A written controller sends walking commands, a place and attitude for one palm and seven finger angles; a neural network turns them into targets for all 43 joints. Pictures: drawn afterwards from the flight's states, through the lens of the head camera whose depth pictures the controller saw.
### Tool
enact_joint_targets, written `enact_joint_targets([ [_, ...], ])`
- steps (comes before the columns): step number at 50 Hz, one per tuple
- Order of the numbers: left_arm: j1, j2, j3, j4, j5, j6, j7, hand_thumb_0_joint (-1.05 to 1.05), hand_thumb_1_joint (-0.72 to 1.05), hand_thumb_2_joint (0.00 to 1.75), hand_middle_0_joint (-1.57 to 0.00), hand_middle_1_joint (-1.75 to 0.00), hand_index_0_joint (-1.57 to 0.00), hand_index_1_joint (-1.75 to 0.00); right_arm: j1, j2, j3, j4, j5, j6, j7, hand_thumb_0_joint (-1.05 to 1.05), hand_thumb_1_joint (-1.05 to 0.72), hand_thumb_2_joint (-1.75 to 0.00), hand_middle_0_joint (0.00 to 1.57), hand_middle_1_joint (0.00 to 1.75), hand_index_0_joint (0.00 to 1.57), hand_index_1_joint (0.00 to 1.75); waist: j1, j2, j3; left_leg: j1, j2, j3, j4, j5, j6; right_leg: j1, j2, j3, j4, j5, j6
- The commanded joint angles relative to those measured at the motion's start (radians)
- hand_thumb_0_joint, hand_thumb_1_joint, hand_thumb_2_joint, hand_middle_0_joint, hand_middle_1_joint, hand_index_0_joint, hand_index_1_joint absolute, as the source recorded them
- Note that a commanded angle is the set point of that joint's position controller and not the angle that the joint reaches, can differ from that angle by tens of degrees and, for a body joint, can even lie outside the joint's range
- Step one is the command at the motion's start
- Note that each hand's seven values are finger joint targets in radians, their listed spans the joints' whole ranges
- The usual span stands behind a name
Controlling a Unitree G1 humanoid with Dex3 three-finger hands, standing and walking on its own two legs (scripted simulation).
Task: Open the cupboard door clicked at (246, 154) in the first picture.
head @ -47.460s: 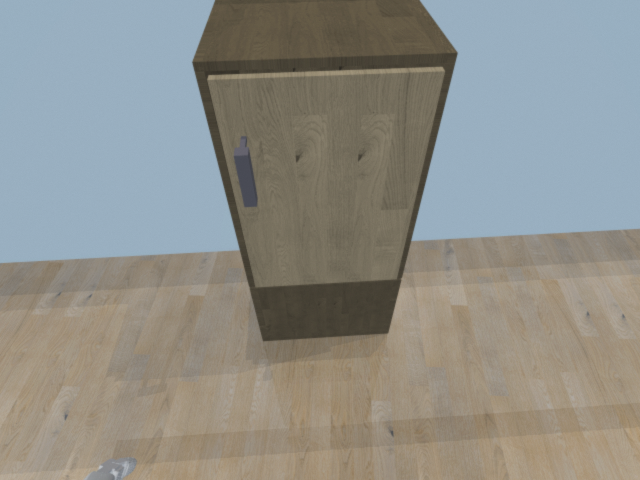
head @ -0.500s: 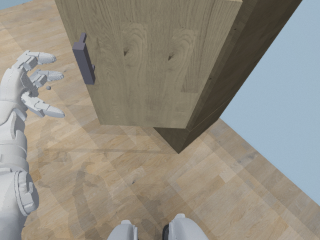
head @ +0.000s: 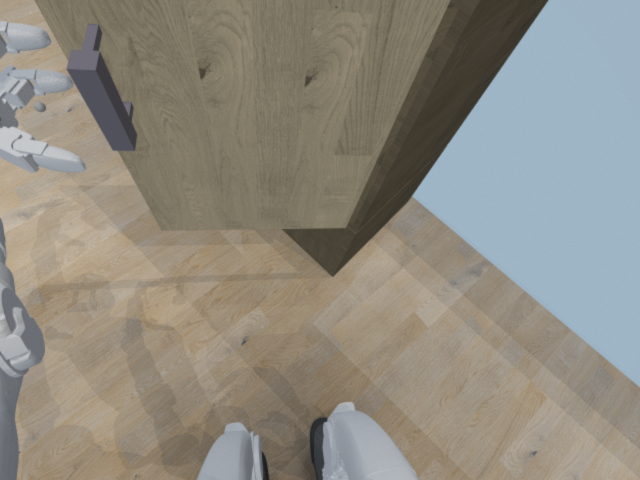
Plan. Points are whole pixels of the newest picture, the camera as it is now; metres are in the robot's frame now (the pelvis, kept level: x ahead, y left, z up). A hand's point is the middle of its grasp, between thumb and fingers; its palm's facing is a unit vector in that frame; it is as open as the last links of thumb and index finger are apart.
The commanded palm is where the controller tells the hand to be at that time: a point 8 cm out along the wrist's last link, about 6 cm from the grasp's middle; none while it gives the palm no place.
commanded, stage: move the hooked fingers beside the handle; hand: left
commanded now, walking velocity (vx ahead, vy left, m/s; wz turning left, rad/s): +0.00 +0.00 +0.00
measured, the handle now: (109, 91) +0.55 +0.20 +0.08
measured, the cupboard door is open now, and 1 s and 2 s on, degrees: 48 48 47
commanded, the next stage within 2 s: slide the fingers in behind the handle in 0.68 s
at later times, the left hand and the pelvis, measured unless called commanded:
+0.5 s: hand (42, 125) +0.50 +0.25 +0.08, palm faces -0.04 -1.00 -0.02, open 14.0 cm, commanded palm +0.49 +0.29 +0.08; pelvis +0.01 +0.00 +0.01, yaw +0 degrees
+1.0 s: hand (51, 124) +0.50 +0.25 +0.08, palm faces -0.05 -1.00 +0.00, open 14.0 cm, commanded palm +0.49 +0.28 +0.08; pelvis +0.00 +0.00 +0.00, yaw +0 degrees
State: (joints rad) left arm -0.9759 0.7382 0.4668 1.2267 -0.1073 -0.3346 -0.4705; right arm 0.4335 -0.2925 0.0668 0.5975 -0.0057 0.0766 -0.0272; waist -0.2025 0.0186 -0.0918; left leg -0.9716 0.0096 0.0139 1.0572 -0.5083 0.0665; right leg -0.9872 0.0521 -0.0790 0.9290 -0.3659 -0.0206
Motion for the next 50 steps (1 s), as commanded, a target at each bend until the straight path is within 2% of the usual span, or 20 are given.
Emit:
enact_joint_targets([
  [1, -0.306, 0.215, 0.015, -0.189, -0.035, -0.036, -0.007, 0.00, -0.50, 0.30, -0.30, -1.20, -0.30, -1.20, 0.196, -0.207, -0.077, -0.046, 0.002, 0.009, -0.006, 0.00, -0.90, -0.90, 0.20, 0.30, 0.20, 0.30, 0.018, 0.182, -0.527, 0.447, 0.040, -0.104, -0.107, 0.671, -0.067, 0.216, 0.013, 0.036, -0.060, 0.313, -0.002],
  [2, -0.304, 0.252, 0.048, -0.186, -0.039, -0.034, -0.001, 0.00, -0.50, 0.30, -0.30, -1.20, -0.30, -1.20, 0.200, -0.209, -0.078, -0.052, 0.002, 0.010, -0.011, 0.00, -0.90, -0.90, 0.20, 0.30, 0.20, 0.30, 0.024, 0.147, -0.513, 0.414, 0.036, -0.104, -0.111, 0.666, -0.063, 0.250, 0.015, 0.035, -0.056, 0.329, -0.007],
  [3, -0.300, 0.272, 0.062, -0.194, -0.033, -0.030, 0.004, 0.00, -0.50, 0.30, -0.30, -1.20, -0.30, -1.20, 0.197, -0.207, -0.079, -0.058, 0.002, 0.012, -0.009, 0.00, -0.90, -0.90, 0.20, 0.30, 0.20, 0.30, 0.030, 0.162, -0.517, 0.395, 0.034, -0.090, -0.117, 0.637, -0.057, 0.272, 0.014, 0.043, -0.061, 0.338, -0.003],
  [5, -0.303, 0.284, 0.068, -0.234, -0.024, -0.040, 0.021, 0.00, -0.50, 0.30, -0.30, -1.20, -0.30, -1.20, 0.193, -0.204, -0.079, -0.069, 0.002, 0.015, -0.007, 0.00, -0.90, -0.90, 0.20, 0.30, 0.20, 0.30, 0.039, 0.169, -0.510, 0.389, 0.030, -0.090, -0.127, 0.616, -0.056, 0.283, 0.012, 0.043, -0.061, 0.330, -0.005],
  [7, -0.368, 0.273, 0.059, -0.307, -0.028, -0.074, 0.040, 0.00, -0.50, 0.30, -0.30, -1.20, -0.30, -1.20, 0.185, -0.197, -0.079, -0.071, 0.001, 0.015, -0.005, 0.00, -0.90, -0.90, 0.20, 0.30, 0.20, 0.30, 0.030, 0.211, -0.513, 0.430, 0.033, -0.095, -0.120, 0.643, -0.065, 0.253, 0.015, 0.042, -0.056, 0.325, -0.010],
  [10, -0.356, 0.290, 0.077, -0.299, -0.018, -0.101, 0.059, 0.00, -0.50, 0.30, -0.30, -1.20, -0.30, -1.20, 0.181, -0.198, -0.085, -0.060, -0.001, 0.010, -0.003, 0.00, -0.90, -0.90, 0.20, 0.30, 0.20, 0.30, 0.027, 0.213, -0.516, 0.446, 0.035, -0.097, -0.122, 0.625, -0.070, 0.254, 0.017, 0.044, -0.063, 0.304, -0.007],
  [12, -0.391, 0.267, 0.055, -0.286, -0.024, -0.105, 0.056, 0.00, -0.50, 0.30, -0.30, -1.20, -0.30, -1.20, 0.179, -0.195, -0.079, -0.054, 0.001, 0.009, -0.005, 0.00, -0.90, -0.90, 0.20, 0.30, 0.20, 0.30, 0.012, 0.217, -0.496, 0.446, 0.034, -0.097, -0.121, 0.621, -0.068, 0.246, 0.016, 0.043, -0.063, 0.304, -0.008],
  [19, -0.272, 0.199, 0.004, -0.199, -0.033, -0.049, 0.003, 0.00, -0.50, 0.30, -0.30, -1.20, -0.30, -1.20, 0.177, -0.197, -0.077, -0.056, 0.007, 0.020, -0.009, 0.00, -0.90, -0.90, 0.20, 0.30, 0.20, 0.30, 0.024, 0.178, -0.464, 0.438, 0.036, -0.095, -0.127, 0.663, -0.069, 0.250, 0.014, 0.036, -0.070, 0.330, -0.004],
  [22, -0.298, 0.129, -0.034, -0.230, -0.059, -0.059, -0.003, 0.00, -0.50, 0.30, -0.30, -1.20, -0.30, -1.20, 0.165, -0.192, -0.079, -0.066, 0.009, 0.020, -0.008, 0.00, -0.90, -0.90, 0.20, 0.30, 0.20, 0.30, 0.009, 0.162, -0.450, 0.443, 0.035, -0.095, -0.121, 0.644, -0.064, 0.218, 0.016, 0.034, -0.070, 0.315, -0.007],
  [23, -0.308, 0.195, 0.012, -0.217, -0.053, -0.064, 0.003, 0.00, -0.50, 0.30, -0.30, -1.20, -0.30, -1.20, 0.164, -0.201, -0.081, -0.057, 0.005, 0.020, -0.010, 0.00, -0.90, -0.90, 0.20, 0.30, 0.20, 0.30, 0.018, 0.145, -0.450, 0.420, 0.037, -0.100, -0.123, 0.609, -0.068, 0.225, 0.014, 0.035, -0.066, 0.298, -0.006],
  [26, -0.354, 0.208, 0.018, -0.225, -0.048, -0.083, 0.023, 0.00, -0.50, 0.30, -0.30, -1.20, -0.30, -1.20, 0.156, -0.199, -0.080, -0.058, 0.006, 0.013, -0.011, 0.00, -0.90, -0.90, 0.20, 0.30, 0.20, 0.30, 0.008, 0.121, -0.443, 0.366, 0.027, -0.090, -0.123, 0.521, -0.053, 0.253, 0.011, 0.047, -0.066, 0.281, -0.006],
  [28, -0.407, 0.254, 0.042, -0.261, -0.039, -0.104, 0.035, 0.00, -0.50, 0.30, -0.30, -1.20, -0.30, -1.20, 0.156, -0.200, -0.079, -0.052, 0.002, 0.007, -0.012, 0.00, -0.90, -0.90, 0.20, 0.30, 0.20, 0.30, 0.012, 0.175, -0.495, 0.390, 0.026, -0.095, -0.113, 0.535, -0.062, 0.250, 0.009, 0.050, -0.052, 0.282, -0.008],
  [33, -0.380, 0.306, 0.060, -0.223, -0.013, -0.100, 0.034, 0.00, -0.50, 0.30, -0.30, -1.20, -0.30, -1.20, 0.148, -0.200, -0.071, -0.053, 0.004, -0.001, -0.016, 0.00, -0.90, -0.90, 0.20, 0.30, 0.20, 0.30, 0.022, 0.200, -0.508, 0.365, 0.021, -0.088, -0.103, 0.521, -0.059, 0.271, 0.008, 0.056, -0.047, 0.285, -0.009],
  [36, -0.367, 0.263, 0.017, -0.194, -0.016, -0.079, 0.014, 0.00, -0.50, 0.30, -0.30, -1.20, -0.30, -1.20, 0.143, -0.200, -0.064, -0.056, 0.010, 0.001, -0.015, 0.00, -0.90, -0.90, 0.20, 0.30, 0.20, 0.30, 0.014, 0.223, -0.472, 0.367, 0.022, -0.088, -0.111, 0.496, -0.060, 0.236, 0.009, 0.048, -0.056, 0.252, -0.009],
  [38, -0.372, 0.278, 0.030, -0.188, -0.025, -0.074, 0.002, 0.00, -0.50, 0.30, -0.30, -1.20, -0.30, -1.20, 0.148, -0.205, -0.064, -0.056, 0.009, 0.003, -0.019, 0.00, -0.90, -0.90, 0.20, 0.30, 0.20, 0.30, 0.014, 0.207, -0.479, 0.372, 0.025, -0.094, -0.111, 0.508, -0.060, 0.237, 0.011, 0.046, -0.053, 0.255, -0.009],
  [42, -0.399, 0.194, -0.021, -0.215, -0.054, -0.074, -0.013, 0.00, -0.50, 0.30, -0.30, -1.20, -0.30, -1.20, 0.156, -0.202, -0.066, -0.052, 0.008, 0.000, -0.019, 0.00, -0.90, -0.90, 0.20, 0.30, 0.20, 0.30, -0.006, 0.195, -0.484, 0.405, 0.028, -0.109, -0.111, 0.526, -0.062, 0.202, 0.013, 0.035, -0.055, 0.249, -0.011],
  [44, -0.386, 0.178, -0.023, -0.221, -0.057, -0.075, -0.009, 0.00, -0.50, 0.30, -0.30, -1.20, -0.30, -1.20, 0.158, -0.204, -0.071, -0.046, 0.007, 0.001, -0.015, 0.00, -0.90, -0.90, 0.20, 0.30, 0.20, 0.30, -0.001, 0.189, -0.502, 0.417, 0.031, -0.111, -0.110, 0.524, -0.066, 0.193, 0.014, 0.036, -0.056, 0.240, -0.007],
  [46, -0.373, 0.178, -0.015, -0.201, -0.054, -0.068, 0.005, 0.00, -0.50, 0.30, -0.30, -1.20, -0.30, -1.20, 0.161, -0.203, -0.070, -0.042, 0.006, 0.002, -0.013, 0.00, -0.90, -0.90, 0.20, 0.30, 0.20, 0.30, 0.001, 0.162, -0.476, 0.383, 0.029, -0.107, -0.114, 0.486, -0.059, 0.197, 0.012, 0.035, -0.058, 0.226, -0.007],
  [49, -0.384, 0.162, -0.023, -0.207, -0.043, -0.067, 0.033, 0.00, -0.50, 0.30, -0.30, -1.20, -0.30, -1.20, 0.165, -0.199, -0.071, -0.040, 0.003, 0.004, -0.007, 0.00, -0.90, -0.90, 0.20, 0.30, 0.20, 0.30, 0.007, 0.205, -0.464, 0.405, 0.028, -0.113, -0.119, 0.497, -0.071, 0.165, 0.012, 0.029, -0.056, 0.206, -0.011],
  [50, -0.368, 0.187, -0.002, -0.193, -0.037, -0.064, 0.046, 0.00, -0.50, 0.30, -0.30, -1.20, -0.30, -1.20, 0.165, -0.202, -0.071, -0.042, 0.002, 0.004, -0.008, 0.00, -0.90, -0.90, 0.20, 0.30, 0.20, 0.30, 0.008, 0.168, -0.444, 0.378, 0.030, -0.109, -0.122, 0.468, -0.064, 0.175, 0.012, 0.030, -0.060, 0.197, -0.010],
])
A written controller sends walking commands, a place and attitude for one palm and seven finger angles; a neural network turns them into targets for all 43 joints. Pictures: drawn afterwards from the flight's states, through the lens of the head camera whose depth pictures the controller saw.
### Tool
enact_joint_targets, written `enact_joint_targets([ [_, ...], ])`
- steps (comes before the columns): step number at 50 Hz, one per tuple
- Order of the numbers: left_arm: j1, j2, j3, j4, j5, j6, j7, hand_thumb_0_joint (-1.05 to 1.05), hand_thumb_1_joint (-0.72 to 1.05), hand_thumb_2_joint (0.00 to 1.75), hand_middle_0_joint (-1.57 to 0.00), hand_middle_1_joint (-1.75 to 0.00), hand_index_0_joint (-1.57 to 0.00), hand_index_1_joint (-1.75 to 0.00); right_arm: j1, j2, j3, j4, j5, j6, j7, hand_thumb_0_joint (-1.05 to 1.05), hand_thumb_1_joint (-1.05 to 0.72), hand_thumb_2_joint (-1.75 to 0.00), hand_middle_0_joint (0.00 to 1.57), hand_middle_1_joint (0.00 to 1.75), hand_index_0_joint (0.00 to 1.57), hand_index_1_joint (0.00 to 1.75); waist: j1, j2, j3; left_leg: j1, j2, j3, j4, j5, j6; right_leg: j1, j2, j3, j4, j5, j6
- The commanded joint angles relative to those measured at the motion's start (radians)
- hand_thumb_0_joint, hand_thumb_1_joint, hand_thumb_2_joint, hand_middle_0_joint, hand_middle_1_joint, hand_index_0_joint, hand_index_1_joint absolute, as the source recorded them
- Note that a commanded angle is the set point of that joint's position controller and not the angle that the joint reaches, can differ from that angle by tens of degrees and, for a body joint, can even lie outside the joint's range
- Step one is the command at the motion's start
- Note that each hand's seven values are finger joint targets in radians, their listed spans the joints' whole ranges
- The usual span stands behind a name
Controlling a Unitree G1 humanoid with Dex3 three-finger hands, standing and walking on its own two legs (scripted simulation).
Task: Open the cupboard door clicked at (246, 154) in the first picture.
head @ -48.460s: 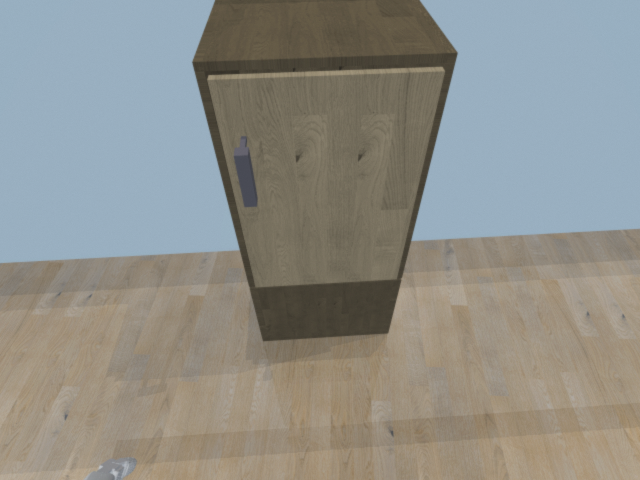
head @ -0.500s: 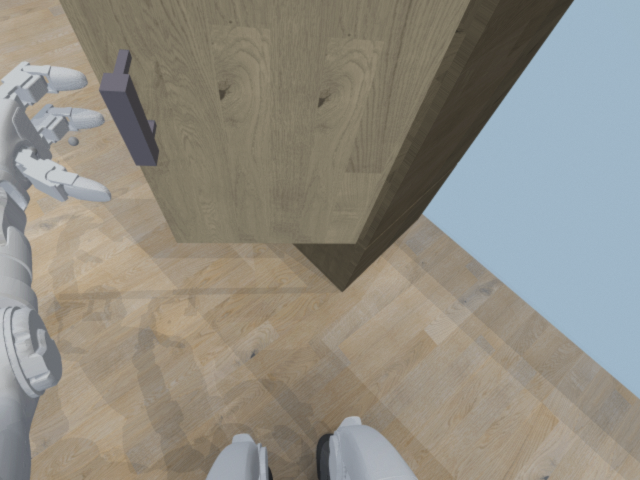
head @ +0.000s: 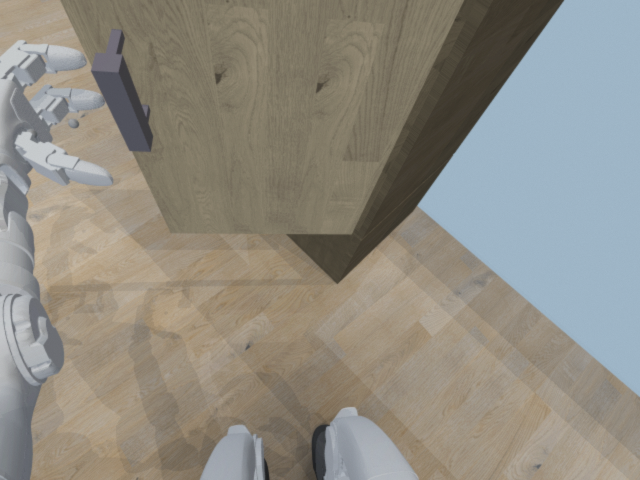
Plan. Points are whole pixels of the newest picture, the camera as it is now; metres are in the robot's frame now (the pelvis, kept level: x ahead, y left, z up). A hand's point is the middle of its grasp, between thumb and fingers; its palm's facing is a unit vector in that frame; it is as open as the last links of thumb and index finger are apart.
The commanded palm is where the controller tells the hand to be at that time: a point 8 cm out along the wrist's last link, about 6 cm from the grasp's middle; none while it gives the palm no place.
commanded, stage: slide the fingers in behind the handle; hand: left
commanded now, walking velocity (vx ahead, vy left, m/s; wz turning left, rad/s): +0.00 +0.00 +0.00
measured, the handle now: (129, 93) +0.55 +0.19 +0.08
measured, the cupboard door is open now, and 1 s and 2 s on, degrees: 48 47 47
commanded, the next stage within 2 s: close the thumb around the handle in 1.38 s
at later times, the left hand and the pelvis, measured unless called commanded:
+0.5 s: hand (103, 124) +0.51 +0.21 +0.08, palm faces -0.03 -1.00 +0.02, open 13.9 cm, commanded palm +0.49 +0.25 +0.08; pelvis +0.01 +0.00 +0.00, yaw +0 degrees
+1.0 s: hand (144, 127) +0.51 +0.17 +0.08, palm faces -0.04 -1.00 -0.02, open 14.0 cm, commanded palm +0.49 +0.21 +0.08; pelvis +0.00 -0.01 +0.00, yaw +0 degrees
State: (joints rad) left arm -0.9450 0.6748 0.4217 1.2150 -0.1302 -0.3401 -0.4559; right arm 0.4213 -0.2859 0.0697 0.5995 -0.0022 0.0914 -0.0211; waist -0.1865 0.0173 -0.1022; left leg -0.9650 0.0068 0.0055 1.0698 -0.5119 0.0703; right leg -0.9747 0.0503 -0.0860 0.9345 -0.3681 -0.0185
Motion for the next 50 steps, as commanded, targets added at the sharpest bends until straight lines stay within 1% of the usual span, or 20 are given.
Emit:
enact_joint_targets([
  [1, -0.414, 0.270, 0.053, -0.201, -0.008, -0.060, 0.043, 0.00, -0.50, 0.30, -0.30, -1.20, -0.30, -1.20, 0.178, -0.209, -0.073, -0.048, -0.003, -0.012, -0.014, 0.00, -0.90, -0.90, 0.20, 0.30, 0.20, 0.30, -0.009, 0.164, -0.442, 0.354, 0.029, -0.095, -0.134, 0.466, -0.063, 0.186, 0.012, 0.042, -0.064, 0.210, -0.010],
  [3, -0.430, 0.301, 0.079, -0.252, 0.002, -0.080, 0.060, 0.00, -0.50, 0.30, -0.30, -1.20, -0.30, -1.20, 0.180, -0.205, -0.075, -0.055, -0.006, -0.015, -0.012, 0.00, -0.90, -0.90, 0.20, 0.30, 0.20, 0.30, 0.009, 0.201, -0.510, 0.383, 0.027, -0.095, -0.129, 0.517, -0.071, 0.217, 0.012, 0.045, -0.051, 0.247, -0.013],
  [4, -0.413, 0.278, 0.065, -0.255, 0.004, -0.087, 0.064, 0.00, -0.50, 0.30, -0.30, -1.20, -0.30, -1.20, 0.177, -0.199, -0.076, -0.058, -0.005, -0.015, -0.008, 0.00, -0.90, -0.90, 0.20, 0.30, 0.20, 0.30, 0.012, 0.217, -0.516, 0.398, 0.026, -0.092, -0.126, 0.533, -0.073, 0.216, 0.012, 0.046, -0.051, 0.255, -0.014],
  [11, -0.401, 0.181, 0.013, -0.243, -0.013, -0.087, 0.068, 0.00, -0.50, 0.30, -0.30, -1.20, -0.30, -1.20, 0.175, -0.198, -0.081, -0.048, -0.003, -0.010, -0.001, 0.00, -0.90, -0.90, 0.20, 0.30, 0.20, 0.30, -0.010, 0.174, -0.478, 0.414, 0.032, -0.097, -0.134, 0.525, -0.070, 0.198, 0.016, 0.040, -0.066, 0.245, -0.010],
  [13, -0.419, 0.172, 0.008, -0.268, -0.015, -0.095, 0.069, 0.00, -0.50, 0.30, -0.30, -1.20, -0.30, -1.20, 0.178, -0.195, -0.082, -0.044, -0.003, -0.010, -0.002, 0.00, -0.90, -0.90, 0.20, 0.30, 0.20, 0.30, -0.005, 0.198, -0.514, 0.456, 0.035, -0.105, -0.129, 0.581, -0.078, 0.189, 0.016, 0.039, -0.059, 0.262, -0.011],
  [17, -0.421, 0.096, -0.034, -0.268, -0.022, -0.099, 0.082, 0.00, -0.50, 0.30, -0.30, -1.20, -0.30, -1.20, 0.176, -0.186, -0.085, -0.034, -0.005, -0.012, 0.002, 0.00, -0.90, -0.90, 0.20, 0.30, 0.20, 0.30, -0.015, 0.202, -0.461, 0.480, 0.037, -0.116, -0.131, 0.608, -0.086, 0.145, 0.017, 0.027, -0.063, 0.244, -0.015],
  [20, -0.388, 0.132, 0.001, -0.224, -0.014, -0.091, 0.102, 0.00, -0.50, 0.30, -0.30, -1.20, -0.30, -1.20, 0.173, -0.190, -0.085, -0.034, -0.004, -0.007, 0.002, 0.00, -0.90, -0.90, 0.20, 0.30, 0.20, 0.30, -0.003, 0.146, -0.450, 0.416, 0.032, -0.109, -0.134, 0.548, -0.079, 0.176, 0.014, 0.033, -0.059, 0.240, -0.012],
  [21, -0.394, 0.095, -0.031, -0.207, -0.011, -0.084, 0.107, 0.00, -0.50, 0.30, -0.30, -1.20, -0.30, -1.20, 0.167, -0.184, -0.082, -0.036, -0.002, -0.009, 0.003, 0.00, -0.90, -0.90, 0.20, 0.30, 0.20, 0.30, -0.015, 0.144, -0.419, 0.400, 0.030, -0.104, -0.139, 0.523, -0.075, 0.172, 0.013, 0.034, -0.063, 0.234, -0.011],
  [23, -0.420, 0.128, -0.007, -0.231, -0.002, -0.094, 0.121, 0.00, -0.50, 0.30, -0.30, -1.20, -0.30, -1.20, 0.166, -0.185, -0.083, -0.037, -0.005, -0.011, 0.003, 0.00, -0.90, -0.90, 0.20, 0.30, 0.20, 0.30, -0.003, 0.167, -0.438, 0.403, 0.027, -0.103, -0.137, 0.527, -0.078, 0.180, 0.010, 0.037, -0.056, 0.237, -0.013],
  [28, -0.407, 0.088, -0.036, -0.270, 0.014, -0.119, 0.138, 0.00, -0.50, 0.30, -0.30, -1.20, -0.30, -1.20, 0.167, -0.177, -0.089, -0.040, -0.008, -0.014, 0.012, 0.00, -0.90, -0.90, 0.20, 0.30, 0.20, 0.30, 0.004, 0.193, -0.514, 0.459, 0.030, -0.107, -0.121, 0.605, -0.087, 0.184, 0.011, 0.039, -0.045, 0.269, -0.012],
  [29, -0.408, 0.040, -0.067, -0.262, 0.006, -0.117, 0.134, 0.00, -0.50, 0.30, -0.30, -1.20, -0.30, -1.20, 0.165, -0.174, -0.088, -0.038, -0.008, -0.014, 0.014, 0.00, -0.90, -0.90, 0.20, 0.30, 0.20, 0.30, -0.010, 0.174, -0.499, 0.464, 0.032, -0.109, -0.121, 0.605, -0.086, 0.179, 0.012, 0.036, -0.049, 0.272, -0.011],
  [30, -0.390, 0.068, -0.038, -0.271, -0.001, -0.116, 0.133, 0.00, -0.50, 0.30, -0.30, -1.20, -0.30, -1.20, 0.165, -0.179, -0.091, -0.037, -0.007, -0.013, 0.013, 0.00, -0.90, -0.90, 0.20, 0.30, 0.20, 0.30, 0.002, 0.171, -0.504, 0.458, 0.032, -0.103, -0.119, 0.608, -0.083, 0.192, 0.012, 0.039, -0.051, 0.280, -0.012],
  [32, -0.382, 0.057, -0.035, -0.258, -0.018, -0.109, 0.129, 0.00, -0.50, 0.30, -0.30, -1.20, -0.30, -1.20, 0.167, -0.178, -0.090, -0.045, -0.003, -0.013, 0.012, 0.00, -0.90, -0.90, 0.20, 0.30, 0.20, 0.30, -0.004, 0.127, -0.497, 0.422, 0.025, -0.095, -0.120, 0.584, -0.070, 0.228, 0.013, 0.041, -0.053, 0.298, -0.013],
  [36, -0.425, 0.072, -0.034, -0.257, -0.005, -0.100, 0.150, 0.00, -0.50, 0.30, -0.30, -1.20, -0.30, -1.20, 0.154, -0.174, -0.086, -0.042, -0.003, -0.016, 0.009, 0.00, -0.90, -0.90, 0.20, 0.30, 0.20, 0.30, -0.007, 0.133, -0.456, 0.369, 0.020, -0.087, -0.134, 0.484, -0.060, 0.232, 0.008, 0.049, -0.057, 0.266, -0.010],
  [38, -0.422, 0.097, -0.010, -0.285, 0.005, -0.119, 0.170, 0.00, -0.50, 0.30, -0.30, -1.20, -0.30, -1.20, 0.156, -0.172, -0.087, -0.045, -0.006, -0.020, 0.011, 0.00, -0.90, -0.90, 0.20, 0.30, 0.20, 0.30, 0.010, 0.162, -0.496, 0.397, 0.019, -0.089, -0.131, 0.519, -0.068, 0.239, 0.008, 0.049, -0.049, 0.277, -0.012],
  [39, -0.425, 0.072, -0.034, -0.290, 0.011, -0.125, 0.177, 0.00, -0.50, 0.30, -0.30, -1.20, -0.30, -1.20, 0.152, -0.168, -0.086, -0.046, -0.006, -0.021, 0.012, 0.00, -0.90, -0.90, 0.20, 0.30, 0.20, 0.30, 0.005, 0.181, -0.493, 0.406, 0.019, -0.089, -0.128, 0.536, -0.071, 0.226, 0.007, 0.050, -0.048, 0.282, -0.012],
  [45, -0.391, -0.003, -0.076, -0.252, 0.003, -0.112, 0.179, 0.00, -0.50, 0.30, -0.30, -1.20, -0.30, -1.20, 0.153, -0.167, -0.090, -0.047, -0.005, -0.023, 0.018, 0.00, -0.90, -0.90, 0.20, 0.30, 0.20, 0.30, -0.007, 0.120, -0.476, 0.371, 0.016, -0.077, -0.134, 0.488, -0.058, 0.255, 0.005, 0.053, -0.058, 0.288, -0.008],
  [48, -0.388, 0.012, -0.056, -0.274, 0.003, -0.120, 0.189, 0.00, -0.50, 0.30, -0.30, -1.20, -0.30, -1.20, 0.155, -0.168, -0.094, -0.044, -0.006, -0.026, 0.018, 0.00, -0.90, -0.90, 0.20, 0.30, 0.20, 0.30, 0.012, 0.138, -0.502, 0.401, 0.017, -0.083, -0.136, 0.510, -0.064, 0.251, 0.005, 0.050, -0.054, 0.289, -0.011],
  [49, -0.407, -0.024, -0.087, -0.275, 0.001, -0.120, 0.194, 0.00, -0.50, 0.30, -0.30, -1.20, -0.30, -1.20, 0.149, -0.163, -0.091, -0.044, -0.006, -0.027, 0.021, 0.00, -0.90, -0.90, 0.20, 0.30, 0.20, 0.30, -0.002, 0.138, -0.481, 0.393, 0.015, -0.079, -0.136, 0.495, -0.061, 0.244, 0.006, 0.052, -0.057, 0.286, -0.008],
  [50, -0.410, 0.012, -0.054, -0.276, 0.001, -0.124, 0.204, 0.00, -0.50, 0.30, -0.30, -1.20, -0.30, -1.20, 0.154, -0.167, -0.093, -0.039, -0.006, -0.028, 0.019, 0.00, -0.90, -0.90, 0.20, 0.30, 0.20, 0.30, 0.003, 0.113, -0.480, 0.376, 0.015, -0.078, -0.135, 0.480, -0.058, 0.259, 0.005, 0.055, -0.059, 0.285, -0.009],
])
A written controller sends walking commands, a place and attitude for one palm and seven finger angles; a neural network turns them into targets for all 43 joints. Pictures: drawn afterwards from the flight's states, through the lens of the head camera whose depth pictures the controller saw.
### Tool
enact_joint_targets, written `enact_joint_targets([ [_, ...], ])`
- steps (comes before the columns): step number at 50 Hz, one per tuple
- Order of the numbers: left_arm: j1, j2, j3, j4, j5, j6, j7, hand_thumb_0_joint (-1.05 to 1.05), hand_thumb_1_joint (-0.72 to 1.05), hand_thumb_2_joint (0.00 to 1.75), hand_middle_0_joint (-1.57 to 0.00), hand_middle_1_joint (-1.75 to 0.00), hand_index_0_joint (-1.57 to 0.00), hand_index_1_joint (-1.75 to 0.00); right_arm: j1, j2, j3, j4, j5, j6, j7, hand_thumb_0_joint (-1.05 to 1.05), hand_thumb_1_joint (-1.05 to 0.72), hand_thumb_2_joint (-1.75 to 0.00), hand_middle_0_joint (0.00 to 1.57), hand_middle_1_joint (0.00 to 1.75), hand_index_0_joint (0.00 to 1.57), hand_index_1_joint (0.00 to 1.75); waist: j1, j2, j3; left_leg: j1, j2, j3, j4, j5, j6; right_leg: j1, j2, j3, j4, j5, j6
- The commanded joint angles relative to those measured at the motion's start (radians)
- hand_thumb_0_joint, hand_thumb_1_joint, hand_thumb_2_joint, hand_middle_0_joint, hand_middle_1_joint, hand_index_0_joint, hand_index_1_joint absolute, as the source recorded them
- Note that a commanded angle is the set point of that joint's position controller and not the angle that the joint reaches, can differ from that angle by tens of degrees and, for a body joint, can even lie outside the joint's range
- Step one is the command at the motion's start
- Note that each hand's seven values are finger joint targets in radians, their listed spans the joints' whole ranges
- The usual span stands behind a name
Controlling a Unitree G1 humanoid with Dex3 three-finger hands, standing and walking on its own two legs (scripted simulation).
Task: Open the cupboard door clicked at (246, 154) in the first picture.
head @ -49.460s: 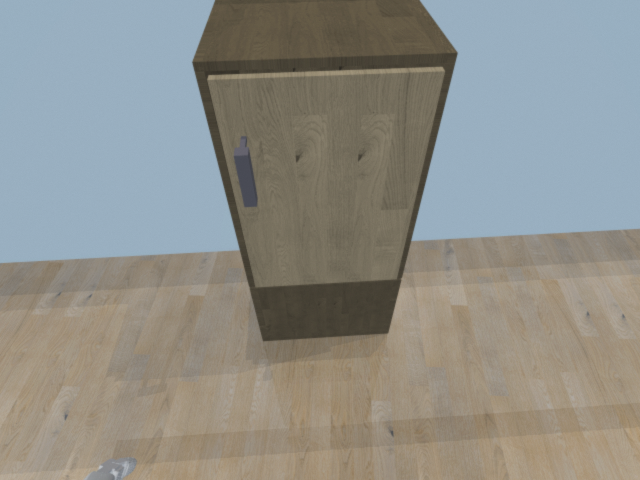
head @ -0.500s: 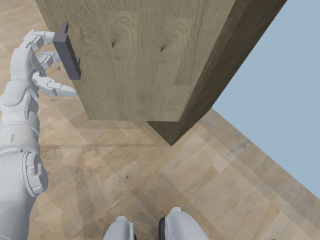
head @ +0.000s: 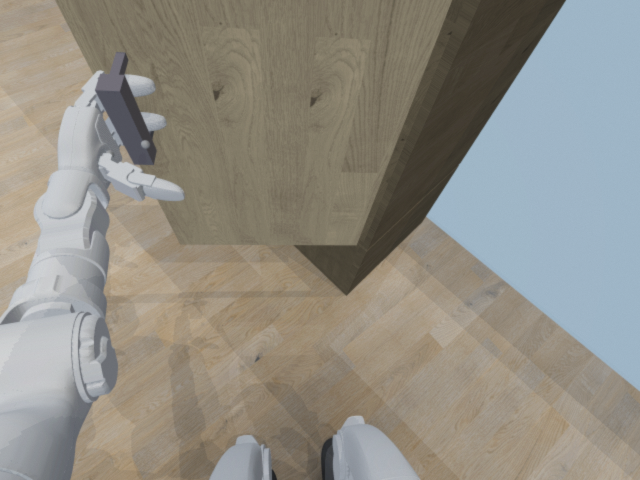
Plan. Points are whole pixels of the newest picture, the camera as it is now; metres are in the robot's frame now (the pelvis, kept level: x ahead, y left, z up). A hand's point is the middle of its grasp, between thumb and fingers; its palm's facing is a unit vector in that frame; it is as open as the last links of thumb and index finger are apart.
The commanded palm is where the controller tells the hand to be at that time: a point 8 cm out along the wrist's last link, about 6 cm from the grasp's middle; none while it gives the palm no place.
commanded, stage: slide the fingers in behind the handle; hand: left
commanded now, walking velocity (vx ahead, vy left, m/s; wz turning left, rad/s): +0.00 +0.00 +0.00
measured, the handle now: (133, 111) +0.56 +0.20 +0.08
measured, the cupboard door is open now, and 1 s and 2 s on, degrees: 47 47 73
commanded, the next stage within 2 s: close the thumb around the handle in 0.38 s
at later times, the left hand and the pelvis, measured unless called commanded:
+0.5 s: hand (148, 142) +0.51 +0.17 +0.07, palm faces -0.02 -1.00 -0.02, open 13.9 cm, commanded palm +0.49 +0.22 +0.07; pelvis +0.00 -0.01 +0.00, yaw +0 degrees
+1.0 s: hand (148, 142) +0.51 +0.17 +0.07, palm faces -0.02 -1.00 -0.03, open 7.2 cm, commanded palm +0.49 +0.22 +0.07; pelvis +0.00 +0.00 +0.00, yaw +0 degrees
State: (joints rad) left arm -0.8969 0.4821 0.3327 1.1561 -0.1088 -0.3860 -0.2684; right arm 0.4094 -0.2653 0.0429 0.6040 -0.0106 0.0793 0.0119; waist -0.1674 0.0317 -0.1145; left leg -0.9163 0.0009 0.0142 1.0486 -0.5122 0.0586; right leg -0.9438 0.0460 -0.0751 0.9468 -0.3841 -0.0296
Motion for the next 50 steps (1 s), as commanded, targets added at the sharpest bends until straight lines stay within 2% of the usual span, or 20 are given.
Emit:
enact_joint_targets([
  [1, -0.452, 0.225, 0.055, -0.212, -0.018, -0.079, 0.024, 0.00, -0.50, 0.30, -0.30, -1.20, -0.30, -1.20, 0.164, -0.186, -0.065, -0.048, 0.001, -0.017, -0.015, 0.00, -0.90, -0.90, 0.20, 0.30, 0.20, 0.30, -0.012, 0.090, -0.466, 0.298, 0.016, -0.076, -0.114, 0.456, -0.040, 0.252, 0.009, 0.051, -0.072, 0.305, 0.004],
  [3, -0.448, 0.284, 0.095, -0.195, -0.007, -0.085, 0.039, 0.00, -0.50, 0.30, -0.30, -1.20, -0.30, -1.20, 0.166, -0.189, -0.061, -0.050, 0.001, -0.018, -0.018, 0.00, -0.90, -0.90, 0.20, 0.30, 0.20, 0.30, -0.006, 0.075, -0.462, 0.258, 0.011, -0.071, -0.116, 0.440, -0.035, 0.284, 0.006, 0.059, -0.069, 0.316, 0.004],
  [6, -0.461, 0.225, 0.036, -0.195, 0.009, -0.091, 0.033, 0.00, -0.50, 0.30, -0.30, -1.20, -0.30, -1.20, 0.159, -0.181, -0.060, -0.053, 0.002, -0.024, -0.017, 0.00, -0.90, -0.90, 0.20, 0.30, 0.20, 0.30, -0.021, 0.068, -0.428, 0.227, 0.007, -0.062, -0.120, 0.382, -0.028, 0.285, 0.004, 0.067, -0.077, 0.291, 0.006],
  [8, -0.445, 0.249, 0.051, -0.190, 0.009, -0.099, 0.023, 0.00, -0.50, 0.30, -0.30, -1.20, -0.30, -1.20, 0.157, -0.185, -0.060, -0.053, 0.004, -0.026, -0.019, 0.00, -0.90, -0.90, 0.20, 0.30, 0.20, 0.30, -0.014, 0.100, -0.465, 0.250, 0.007, -0.059, -0.114, 0.401, -0.029, 0.287, 0.004, 0.071, -0.074, 0.304, 0.003],
  [10, -0.445, 0.270, 0.068, -0.167, -0.001, -0.091, 0.010, 0.00, -0.50, 0.30, -0.30, -1.20, -0.30, -1.20, 0.158, -0.190, -0.059, -0.050, 0.006, -0.027, -0.023, 0.00, -0.90, -0.90, 0.20, 0.30, 0.20, 0.30, -0.017, 0.063, -0.450, 0.219, 0.007, -0.060, -0.114, 0.373, -0.027, 0.297, 0.003, 0.072, -0.077, 0.291, 0.004],
  [14, -0.478, 0.243, 0.042, -0.167, -0.009, -0.080, -0.004, 0.00, -0.50, 0.30, -0.30, -1.20, -0.30, -1.20, 0.158, -0.190, -0.058, -0.047, 0.009, -0.033, -0.028, 0.00, -0.90, -0.90, 0.20, 0.30, 0.20, 0.30, -0.022, 0.109, -0.453, 0.245, 0.008, -0.066, -0.115, 0.376, -0.030, 0.264, 0.002, 0.069, -0.075, 0.279, 0.002],
  [17, -0.526, 0.243, 0.038, -0.178, -0.012, -0.081, 0.004, 0.00, -0.50, 0.30, -0.30, -1.20, -0.30, -1.20, 0.166, -0.191, -0.056, -0.042, 0.004, -0.037, -0.030, 0.00, -0.90, -0.90, 0.20, 0.30, 0.20, 0.30, -0.039, 0.100, -0.449, 0.252, 0.009, -0.073, -0.110, 0.386, -0.028, 0.243, 0.004, 0.064, -0.073, 0.272, 0.003],
  [19, -0.513, 0.252, 0.047, -0.187, -0.006, -0.084, 0.010, 0.00, -0.50, 0.30, -0.30, -1.20, -0.30, -1.20, 0.165, -0.192, -0.060, -0.040, 0.003, -0.039, -0.029, 0.00, -0.90, -0.90, 0.20, 0.30, 0.20, 0.30, -0.031, 0.115, -0.493, 0.269, 0.009, -0.072, -0.102, 0.403, -0.030, 0.251, 0.002, 0.069, -0.069, 0.288, 0.005],
  [20, -0.492, 0.265, 0.064, -0.175, -0.008, -0.084, 0.014, 0.00, -0.50, 0.30, -0.30, -1.20, -0.30, -1.20, 0.166, -0.193, -0.058, -0.042, 0.001, -0.039, -0.028, 0.00, -0.90, -0.90, 0.20, 0.30, 0.20, 0.30, -0.019, 0.110, -0.491, 0.257, 0.008, -0.071, -0.104, 0.405, -0.032, 0.263, 0.002, 0.067, -0.067, 0.290, 0.004],
  [24, -0.500, 0.244, 0.041, -0.162, -0.001, -0.080, 0.016, 0.00, -0.50, 0.30, -0.30, -1.20, -0.30, -1.20, 0.167, -0.192, -0.059, -0.038, 0.003, -0.038, -0.025, 0.00, -0.90, -0.90, 0.20, 0.30, 0.20, 0.30, -0.035, 0.082, -0.462, 0.233, 0.009, -0.068, -0.101, 0.387, -0.027, 0.257, 0.002, 0.067, -0.070, 0.285, 0.008],
  [26, -0.502, 0.283, 0.063, -0.155, 0.005, -0.071, 0.017, 0.00, -0.39, 0.35, -0.31, -1.21, -0.31, -1.21, 0.172, -0.197, -0.056, -0.040, 0.003, -0.035, -0.028, 0.00, -0.90, -0.90, 0.20, 0.30, 0.20, 0.30, -0.033, 0.076, -0.451, 0.214, 0.008, -0.067, -0.109, 0.371, -0.024, 0.274, 0.002, 0.069, -0.074, 0.279, 0.007],
  [29, -0.502, 0.247, 0.037, -0.170, 0.007, -0.074, 0.011, 0.00, -0.22, 0.42, -0.32, -1.23, -0.32, -1.23, 0.171, -0.192, -0.059, -0.038, 0.002, -0.035, -0.025, 0.00, -0.90, -0.90, 0.20, 0.30, 0.20, 0.30, -0.027, 0.141, -0.485, 0.279, 0.010, -0.075, -0.103, 0.431, -0.035, 0.239, 0.003, 0.061, -0.064, 0.300, 0.002],
  [32, -0.510, 0.206, 0.014, -0.183, -0.011, -0.074, 0.007, 0.00, -0.05, 0.49, -0.33, -1.25, -0.33, -1.25, 0.176, -0.190, -0.059, -0.040, 0.000, -0.035, -0.024, 0.00, -0.90, -0.90, 0.20, 0.30, 0.20, 0.30, -0.039, 0.120, -0.478, 0.298, 0.012, -0.077, -0.101, 0.459, -0.034, 0.231, 0.006, 0.055, -0.067, 0.313, 0.002],
  [34, -0.470, 0.254, 0.060, -0.175, -0.011, -0.072, 0.009, 0.00, 0.06, 0.54, -0.34, -1.26, -0.34, -1.26, 0.179, -0.196, -0.061, -0.039, 0.000, -0.031, -0.023, 0.00, -0.90, -0.90, 0.20, 0.30, 0.20, 0.30, -0.020, 0.106, -0.496, 0.288, 0.013, -0.077, -0.104, 0.462, -0.036, 0.259, 0.006, 0.057, -0.066, 0.322, 0.004],
  [37, -0.475, 0.231, 0.045, -0.203, -0.016, -0.079, 0.007, 0.00, 0.23, 0.61, -0.35, -1.28, -0.35, -1.28, 0.175, -0.190, -0.061, -0.046, 0.000, -0.032, -0.022, 0.00, -0.90, -0.90, 0.20, 0.30, 0.20, 0.30, -0.024, 0.114, -0.493, 0.296, 0.011, -0.071, -0.104, 0.480, -0.034, 0.262, 0.007, 0.056, -0.066, 0.342, 0.002],
  [39, -0.427, 0.255, 0.066, -0.207, -0.008, -0.086, 0.012, 0.00, 0.34, 0.66, -0.36, -1.29, -0.36, -1.29, 0.173, -0.190, -0.063, -0.048, 0.001, -0.028, -0.019, 0.00, -0.90, -0.90, 0.20, 0.30, 0.20, 0.30, 0.000, 0.119, -0.511, 0.306, 0.014, -0.072, -0.108, 0.504, -0.040, 0.277, 0.007, 0.058, -0.062, 0.354, 0.002],
  [42, -0.462, 0.181, 0.008, -0.231, -0.014, -0.093, 0.013, 0.00, 0.51, 0.73, -0.37, -1.31, -0.37, -1.31, 0.169, -0.182, -0.064, -0.050, 0.001, -0.027, -0.017, 0.00, -0.90, -0.90, 0.20, 0.30, 0.20, 0.30, -0.024, 0.121, -0.478, 0.335, 0.018, -0.079, -0.110, 0.524, -0.042, 0.241, 0.009, 0.048, -0.065, 0.346, 0.002],
  [45, -0.434, 0.224, 0.048, -0.177, -0.015, -0.079, 0.022, 0.00, 0.68, 0.80, -0.38, -1.33, -0.38, -1.33, 0.167, -0.193, -0.064, -0.043, 0.004, -0.022, -0.019, 0.00, -0.90, -0.90, 0.20, 0.30, 0.20, 0.30, -0.018, 0.056, -0.429, 0.263, 0.016, -0.073, -0.120, 0.429, -0.035, 0.256, 0.007, 0.054, -0.076, 0.302, 0.006],
  [47, -0.468, 0.200, 0.022, -0.178, -0.008, -0.082, 0.026, 0.00, 0.79, 0.85, -0.39, -1.34, -0.39, -1.34, 0.167, -0.189, -0.062, -0.046, 0.004, -0.025, -0.023, 0.00, -0.90, -0.90, 0.20, 0.30, 0.20, 0.30, -0.032, 0.079, -0.417, 0.263, 0.011, -0.075, -0.123, 0.419, -0.033, 0.239, 0.006, 0.053, -0.074, 0.291, 0.003],
  [50, -0.469, 0.218, 0.040, -0.202, -0.003, -0.094, 0.031, 0.00, 0.90, 0.90, -0.40, -1.35, -0.40, -1.35, 0.167, -0.192, -0.067, -0.040, -0.001, -0.027, -0.019, 0.00, -0.90, -0.90, 0.20, 0.30, 0.20, 0.30, -0.018, 0.113, -0.469, 0.319, 0.017, -0.084, -0.115, 0.455, -0.043, 0.220, 0.005, 0.050, -0.067, 0.289, 0.001],
])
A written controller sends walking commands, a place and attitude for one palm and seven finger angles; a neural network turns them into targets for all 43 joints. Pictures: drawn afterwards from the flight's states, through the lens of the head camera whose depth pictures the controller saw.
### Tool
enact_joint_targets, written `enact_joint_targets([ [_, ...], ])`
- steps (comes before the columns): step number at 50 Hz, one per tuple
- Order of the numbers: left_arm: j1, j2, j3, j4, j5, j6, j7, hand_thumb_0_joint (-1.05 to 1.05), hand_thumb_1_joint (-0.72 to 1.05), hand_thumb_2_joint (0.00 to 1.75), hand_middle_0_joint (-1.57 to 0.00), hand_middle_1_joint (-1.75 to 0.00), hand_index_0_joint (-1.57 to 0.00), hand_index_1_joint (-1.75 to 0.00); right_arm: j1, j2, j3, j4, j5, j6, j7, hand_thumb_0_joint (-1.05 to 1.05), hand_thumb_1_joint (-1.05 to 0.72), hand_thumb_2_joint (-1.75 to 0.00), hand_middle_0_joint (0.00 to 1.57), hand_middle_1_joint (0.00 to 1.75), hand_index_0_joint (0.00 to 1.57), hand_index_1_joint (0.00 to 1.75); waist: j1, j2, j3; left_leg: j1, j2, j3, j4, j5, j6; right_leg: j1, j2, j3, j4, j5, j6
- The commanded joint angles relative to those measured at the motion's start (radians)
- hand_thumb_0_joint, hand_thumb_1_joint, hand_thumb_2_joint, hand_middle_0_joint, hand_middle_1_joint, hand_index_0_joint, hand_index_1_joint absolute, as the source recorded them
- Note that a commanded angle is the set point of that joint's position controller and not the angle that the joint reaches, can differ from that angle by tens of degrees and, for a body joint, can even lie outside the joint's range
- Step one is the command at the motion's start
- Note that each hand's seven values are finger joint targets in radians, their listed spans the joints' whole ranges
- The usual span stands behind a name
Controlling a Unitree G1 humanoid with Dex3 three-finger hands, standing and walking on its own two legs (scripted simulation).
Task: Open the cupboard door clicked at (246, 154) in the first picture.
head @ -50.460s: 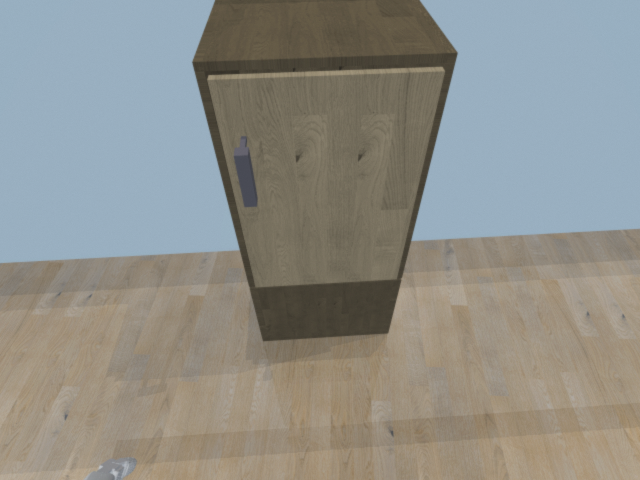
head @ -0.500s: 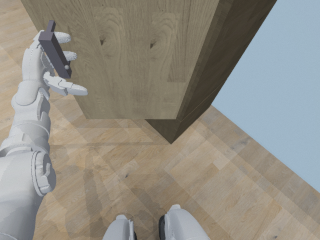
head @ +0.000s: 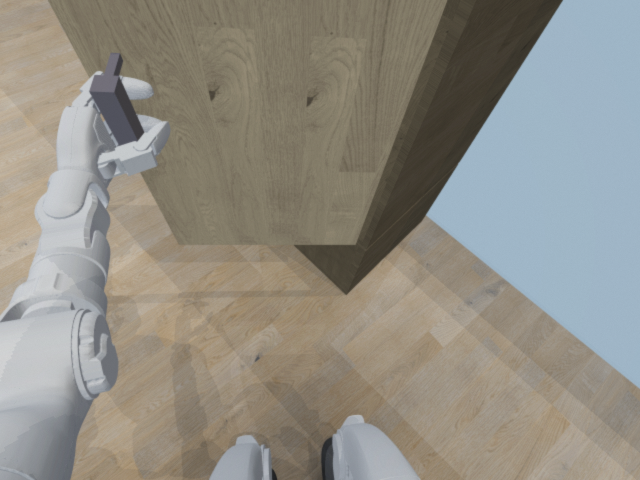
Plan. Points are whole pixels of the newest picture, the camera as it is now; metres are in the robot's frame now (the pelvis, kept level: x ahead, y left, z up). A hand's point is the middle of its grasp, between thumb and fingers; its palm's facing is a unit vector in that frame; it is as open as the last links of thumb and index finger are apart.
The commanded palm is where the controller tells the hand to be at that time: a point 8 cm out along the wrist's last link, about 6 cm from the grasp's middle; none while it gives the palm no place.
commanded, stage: close the thumb around the handle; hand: left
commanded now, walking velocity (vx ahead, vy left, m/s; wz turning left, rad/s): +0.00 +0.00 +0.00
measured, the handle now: (128, 111) +0.55 +0.20 +0.08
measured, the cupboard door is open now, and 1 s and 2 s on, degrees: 47 73 94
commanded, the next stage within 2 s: pull the door open along its arc in 0.18 s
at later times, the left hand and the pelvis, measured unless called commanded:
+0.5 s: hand (144, 146) +0.50 +0.18 +0.07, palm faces -0.03 -1.00 -0.02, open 5.7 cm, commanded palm +0.46 +0.22 +0.07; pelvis +0.00 +0.00 +0.00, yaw -1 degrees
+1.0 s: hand (179, 259) +0.35 +0.12 +0.08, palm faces +0.21 -0.98 +0.05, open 6.3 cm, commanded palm +0.30 +0.19 +0.07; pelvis +0.01 -0.01 +0.02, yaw +0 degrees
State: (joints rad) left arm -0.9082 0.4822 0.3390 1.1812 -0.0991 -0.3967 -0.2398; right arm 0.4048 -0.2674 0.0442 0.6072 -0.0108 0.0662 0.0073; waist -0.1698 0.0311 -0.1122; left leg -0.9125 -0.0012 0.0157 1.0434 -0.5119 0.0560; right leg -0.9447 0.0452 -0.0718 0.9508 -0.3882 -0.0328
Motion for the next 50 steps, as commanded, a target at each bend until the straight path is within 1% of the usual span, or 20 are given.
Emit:
enact_joint_targets([
  [1, -0.439, 0.227, 0.039, -0.215, -0.013, -0.083, 0.002, 0.00, 0.90, 0.90, -0.40, -1.35, -0.40, -1.35, 0.168, -0.191, -0.067, -0.044, 0.000, -0.013, -0.015, 0.00, -0.90, -0.90, 0.20, 0.30, 0.20, 0.30, -0.014, 0.101, -0.477, 0.304, 0.017, -0.080, -0.106, 0.454, -0.038, 0.234, 0.005, 0.051, -0.072, 0.301, 0.005],
  [3, -0.442, 0.235, 0.046, -0.210, -0.013, -0.088, -0.002, 0.00, 0.90, 0.90, -0.40, -1.35, -0.40, -1.35, 0.174, -0.189, -0.067, -0.041, -0.001, -0.013, -0.017, 0.00, -0.90, -0.90, 0.20, 0.30, 0.20, 0.30, -0.013, 0.095, -0.496, 0.309, 0.018, -0.086, -0.102, 0.496, -0.042, 0.244, 0.005, 0.048, -0.062, 0.331, 0.006],
  [5, -0.455, 0.178, 0.002, -0.197, -0.016, -0.076, -0.008, 0.00, 0.90, 0.90, -0.40, -1.35, -0.40, -1.35, 0.168, -0.185, -0.066, -0.041, 0.001, -0.012, -0.015, 0.00, -0.90, -0.90, 0.20, 0.30, 0.20, 0.30, -0.030, 0.092, -0.458, 0.298, 0.019, -0.083, -0.101, 0.468, -0.039, 0.219, 0.006, 0.047, -0.068, 0.312, 0.009],
  [7, -0.463, 0.223, 0.034, -0.206, -0.015, -0.075, -0.006, 0.00, 0.90, 0.90, -0.40, -1.35, -0.40, -1.35, 0.174, -0.190, -0.064, -0.045, 0.001, -0.010, -0.018, 0.00, -0.90, -0.90, 0.20, 0.30, 0.20, 0.30, -0.020, 0.100, -0.466, 0.292, 0.016, -0.083, -0.103, 0.470, -0.036, 0.232, 0.007, 0.047, -0.064, 0.313, 0.004],
  [8, -0.473, 0.222, 0.027, -0.189, -0.010, -0.069, -0.005, 0.00, 0.90, 0.90, -0.40, -1.35, -0.40, -1.35, 0.171, -0.190, -0.064, -0.040, 0.001, -0.009, -0.019, 0.00, -0.90, -0.90, 0.20, 0.30, 0.20, 0.30, -0.030, 0.101, -0.463, 0.285, 0.016, -0.082, -0.100, 0.459, -0.037, 0.224, 0.005, 0.050, -0.067, 0.312, 0.008],
  [9, -0.464, 0.261, 0.059, -0.187, -0.005, -0.069, 0.001, 0.00, 0.90, 0.90, -0.40, -1.35, -0.40, -1.35, 0.177, -0.193, -0.063, -0.039, 0.000, -0.007, -0.020, 0.00, -0.90, -0.90, 0.20, 0.30, 0.20, 0.30, -0.017, 0.089, -0.461, 0.276, 0.017, -0.087, -0.104, 0.461, -0.038, 0.236, 0.005, 0.048, -0.063, 0.310, 0.006],
  [10, -0.462, 0.222, 0.023, -0.189, -0.001, -0.066, -0.003, 0.00, 0.90, 0.90, -0.40, -1.35, -0.40, -1.35, 0.170, -0.188, -0.061, -0.047, 0.001, -0.007, -0.019, 0.00, -0.90, -0.90, 0.20, 0.30, 0.20, 0.30, -0.023, 0.111, -0.460, 0.276, 0.013, -0.081, -0.104, 0.448, -0.037, 0.229, 0.004, 0.051, -0.066, 0.302, 0.007],
  [17, -0.404, 0.247, 0.056, -0.195, -0.005, -0.067, -0.002, 0.00, 0.90, 0.90, -0.40, -1.35, -0.40, -1.35, 0.174, -0.191, -0.062, -0.060, 0.000, -0.003, -0.019, 0.00, -0.90, -0.90, 0.20, 0.30, 0.20, 0.30, -0.002, 0.100, -0.479, 0.294, 0.014, -0.085, -0.107, 0.482, -0.039, 0.240, 0.007, 0.043, -0.060, 0.311, 0.003],
  [23, -0.246, 0.225, 0.055, -0.289, -0.029, -0.064, -0.023, 0.00, 0.90, 0.90, -0.40, -1.35, -0.40, -1.35, 0.152, -0.183, -0.067, -0.097, 0.010, 0.005, -0.014, 0.00, -0.90, -0.90, 0.20, 0.30, 0.20, 0.30, 0.046, 0.091, -0.523, 0.314, 0.014, -0.063, -0.129, 0.527, -0.041, 0.328, 0.009, 0.047, -0.070, 0.375, 0.005],
  [26, -0.130, 0.198, 0.048, -0.346, -0.045, -0.057, -0.028, 0.00, 0.90, 0.90, -0.40, -1.35, -0.40, -1.35, 0.136, -0.178, -0.073, -0.120, 0.018, 0.011, -0.010, 0.00, -0.90, -0.90, 0.20, 0.30, 0.20, 0.30, 0.065, 0.049, -0.504, 0.296, 0.012, -0.047, -0.144, 0.533, -0.036, 0.383, 0.010, 0.050, -0.083, 0.410, 0.006],
  [29, 0.017, 0.181, 0.053, -0.433, -0.065, -0.057, -0.031, 0.00, 0.90, 0.90, -0.40, -1.35, -0.40, -1.35, 0.113, -0.170, -0.077, -0.143, 0.026, 0.011, -0.006, 0.00, -0.90, -0.90, 0.20, 0.30, 0.20, 0.30, 0.098, 0.073, -0.490, 0.313, 0.013, -0.033, -0.164, 0.584, -0.038, 0.420, 0.008, 0.054, -0.094, 0.448, 0.004],
  [32, 0.183, 0.147, 0.048, -0.526, -0.095, -0.050, -0.032, 0.00, 0.90, 0.90, -0.40, -1.35, -0.40, -1.35, 0.085, -0.162, -0.078, -0.177, 0.033, 0.007, -0.003, 0.00, -0.90, -0.90, 0.20, 0.30, 0.20, 0.30, 0.122, 0.001, -0.454, 0.263, 0.008, -0.018, -0.190, 0.561, -0.027, 0.507, 0.005, 0.059, -0.106, 0.488, 0.002],
  [35, 0.344, 0.108, 0.040, -0.645, -0.117, -0.046, -0.031, 0.00, 0.90, 0.90, -0.40, -1.35, -0.40, -1.35, 0.043, -0.150, -0.081, -0.203, 0.041, 0.000, 0.000, 0.00, -0.90, -0.90, 0.20, 0.30, 0.20, 0.30, 0.146, 0.004, -0.421, 0.261, 0.007, -0.003, -0.213, 0.563, -0.028, 0.546, -0.003, 0.065, -0.116, 0.519, 0.004],
  [37, 0.446, 0.084, 0.035, -0.759, -0.137, -0.051, -0.028, 0.00, 0.90, 0.90, -0.40, -1.35, -0.40, -1.35, 0.017, -0.142, -0.084, -0.226, 0.044, -0.011, 0.003, 0.00, -0.90, -0.90, 0.20, 0.30, 0.20, 0.30, 0.164, 0.046, -0.427, 0.293, 0.005, 0.001, -0.218, 0.607, -0.030, 0.560, -0.005, 0.066, -0.115, 0.533, 0.001],
  [38, 0.504, 0.054, 0.082, -0.792, -0.169, -0.043, 0.025, 0.00, 0.90, 0.90, -0.40, -1.35, -0.40, -1.35, 0.000, -0.124, -0.083, -0.230, 0.042, -0.018, 0.006, 0.00, -0.90, -0.90, 0.20, 0.30, 0.20, 0.30, 0.199, 0.016, -0.412, 0.282, 0.006, 0.004, -0.229, 0.596, -0.039, 0.565, -0.004, 0.056, -0.120, 0.526, 0.004],
  [39, 0.537, -0.001, 0.085, -0.827, -0.185, -0.036, 0.092, 0.00, 0.90, 0.90, -0.40, -1.35, -0.40, -1.35, -0.024, -0.111, -0.084, -0.230, 0.040, -0.028, 0.009, 0.00, -0.90, -0.90, 0.20, 0.30, 0.20, 0.30, 0.208, 0.005, -0.383, 0.274, 0.003, 0.009, -0.235, 0.562, -0.047, 0.553, -0.003, 0.049, -0.127, 0.504, 0.007],
  [41, 0.583, -0.088, 0.043, -0.876, -0.175, -0.027, 0.187, 0.00, 0.90, 0.90, -0.40, -1.35, -0.40, -1.35, -0.050, -0.105, -0.082, -0.228, 0.037, -0.044, 0.017, 0.00, -0.90, -0.90, 0.20, 0.30, 0.20, 0.30, 0.192, -0.018, -0.312, 0.272, 0.001, 0.001, -0.248, 0.497, -0.059, 0.505, -0.002, 0.034, -0.135, 0.433, 0.009],
  [43, 0.623, -0.102, 0.039, -0.947, -0.135, -0.033, 0.284, 0.00, 0.90, 0.90, -0.40, -1.35, -0.40, -1.35, -0.071, -0.096, -0.084, -0.223, 0.023, -0.054, 0.019, 0.00, -0.90, -0.90, 0.20, 0.30, 0.20, 0.30, 0.201, -0.014, -0.315, 0.276, -0.002, 0.001, -0.239, 0.488, -0.058, 0.504, -0.009, 0.038, -0.124, 0.429, 0.007],
  [47, 0.664, -0.212, -0.071, -1.039, -0.021, -0.030, 0.465, 0.00, 0.90, 0.90, -0.40, -1.35, -0.40, -1.35, -0.108, -0.073, -0.082, -0.218, -0.008, -0.064, 0.028, 0.00, -0.90, -0.90, 0.20, 0.30, 0.20, 0.30, 0.199, -0.030, -0.306, 0.279, -0.004, -0.008, -0.224, 0.464, -0.059, 0.490, -0.024, 0.043, -0.109, 0.406, 0.003],
  [50, 0.678, -0.299, -0.154, -1.069, 0.031, -0.014, 0.553, 0.00, 0.90, 0.90, -0.40, -1.35, -0.40, -1.35, -0.145, -0.063, -0.077, -0.214, -0.020, -0.063, 0.028, 0.00, -0.90, -0.90, 0.20, 0.30, 0.20, 0.30, 0.192, -0.048, -0.297, 0.275, -0.009, -0.010, -0.221, 0.381, -0.055, 0.480, -0.034, 0.049, -0.122, 0.343, 0.005],
])
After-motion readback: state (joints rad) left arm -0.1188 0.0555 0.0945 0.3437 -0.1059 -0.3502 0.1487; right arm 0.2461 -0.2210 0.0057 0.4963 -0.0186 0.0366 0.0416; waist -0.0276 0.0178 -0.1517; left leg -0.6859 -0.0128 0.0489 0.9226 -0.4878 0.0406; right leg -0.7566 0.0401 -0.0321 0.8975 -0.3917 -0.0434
